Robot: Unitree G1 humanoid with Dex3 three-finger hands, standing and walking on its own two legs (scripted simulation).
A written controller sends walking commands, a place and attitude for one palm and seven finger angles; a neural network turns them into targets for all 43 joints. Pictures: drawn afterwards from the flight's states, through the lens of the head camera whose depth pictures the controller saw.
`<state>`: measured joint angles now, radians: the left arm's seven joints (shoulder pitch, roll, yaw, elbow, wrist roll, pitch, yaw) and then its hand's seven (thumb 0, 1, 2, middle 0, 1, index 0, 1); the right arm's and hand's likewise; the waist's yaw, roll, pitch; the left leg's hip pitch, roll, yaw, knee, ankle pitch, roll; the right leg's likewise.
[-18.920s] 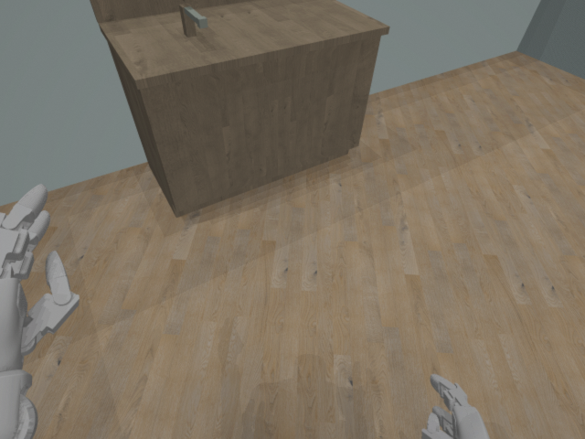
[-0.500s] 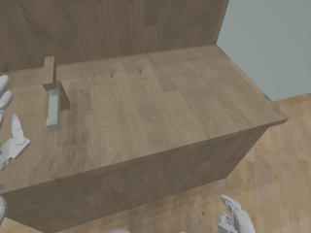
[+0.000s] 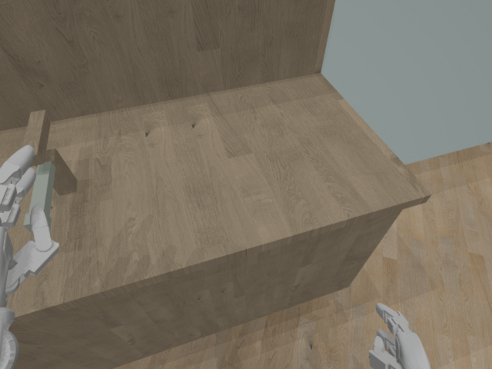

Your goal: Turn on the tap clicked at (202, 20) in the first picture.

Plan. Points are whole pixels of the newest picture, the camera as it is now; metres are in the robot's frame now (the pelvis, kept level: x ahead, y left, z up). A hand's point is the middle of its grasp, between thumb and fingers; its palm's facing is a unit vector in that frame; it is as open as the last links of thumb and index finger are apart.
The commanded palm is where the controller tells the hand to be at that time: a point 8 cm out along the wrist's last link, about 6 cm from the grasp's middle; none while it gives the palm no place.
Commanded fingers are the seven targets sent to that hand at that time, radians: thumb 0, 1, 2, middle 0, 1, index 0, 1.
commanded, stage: come to a stop and stand still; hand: left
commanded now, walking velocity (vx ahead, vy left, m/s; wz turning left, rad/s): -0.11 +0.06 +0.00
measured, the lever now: (38, 222) +0.33 +0.38 +0.04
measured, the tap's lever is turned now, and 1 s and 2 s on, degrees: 0 0 0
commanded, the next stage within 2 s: look again from close up in 1.64 s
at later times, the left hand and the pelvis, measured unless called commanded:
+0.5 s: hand (1, 254) +0.21 +0.29 +0.17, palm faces +0.34 -0.86 -0.39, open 7.4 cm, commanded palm +0.14 +0.33 +0.18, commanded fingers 0.00 0.90 0.90 -0.20 -0.30 -0.20 -0.30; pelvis -0.03 +0.06 +0.00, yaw -3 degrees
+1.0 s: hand (2, 232) +0.24 +0.31 +0.16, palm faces +0.34 -0.87 -0.37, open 7.4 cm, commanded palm +0.17 +0.35 +0.18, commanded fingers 0.00 0.90 0.90 -0.20 -0.30 -0.20 -0.30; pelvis +0.00 +0.07 +0.00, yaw -2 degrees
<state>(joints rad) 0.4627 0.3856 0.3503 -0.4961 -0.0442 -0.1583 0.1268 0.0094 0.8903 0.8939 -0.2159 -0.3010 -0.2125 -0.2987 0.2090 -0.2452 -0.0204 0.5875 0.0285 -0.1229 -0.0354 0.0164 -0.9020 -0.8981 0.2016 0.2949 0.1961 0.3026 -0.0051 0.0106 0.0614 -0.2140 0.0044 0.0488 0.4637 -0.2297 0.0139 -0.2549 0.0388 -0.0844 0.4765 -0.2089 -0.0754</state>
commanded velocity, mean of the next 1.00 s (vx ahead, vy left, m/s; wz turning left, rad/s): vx -0.01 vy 0.00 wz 0.00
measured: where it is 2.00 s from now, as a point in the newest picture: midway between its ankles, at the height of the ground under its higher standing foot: outside the picture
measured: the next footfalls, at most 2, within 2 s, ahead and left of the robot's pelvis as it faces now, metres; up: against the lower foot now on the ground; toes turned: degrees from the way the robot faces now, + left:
none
